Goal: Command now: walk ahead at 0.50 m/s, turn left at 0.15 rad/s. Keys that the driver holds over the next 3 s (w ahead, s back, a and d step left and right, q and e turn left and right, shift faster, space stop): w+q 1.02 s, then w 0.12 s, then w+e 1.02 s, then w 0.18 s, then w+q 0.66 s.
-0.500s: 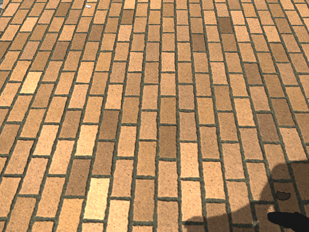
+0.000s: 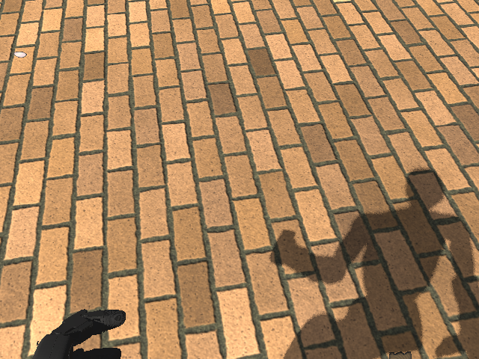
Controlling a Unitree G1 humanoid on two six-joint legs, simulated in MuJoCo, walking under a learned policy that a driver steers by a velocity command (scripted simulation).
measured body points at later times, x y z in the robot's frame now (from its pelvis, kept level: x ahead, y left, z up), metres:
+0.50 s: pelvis +0.25 +0.02 +0.00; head +0.28 +0.03 +0.45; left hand +0.20 +0.30 -0.13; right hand +0.51 -0.16 -0.09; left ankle +0.37 +0.17 -0.71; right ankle +0.12 -0.12 -0.73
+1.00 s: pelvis +0.52 +0.11 +0.01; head +0.54 +0.14 +0.45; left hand +0.60 +0.44 -0.07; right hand +0.71 -0.12 -0.10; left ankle +0.37 +0.15 -0.73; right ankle +0.72 +0.07 -0.71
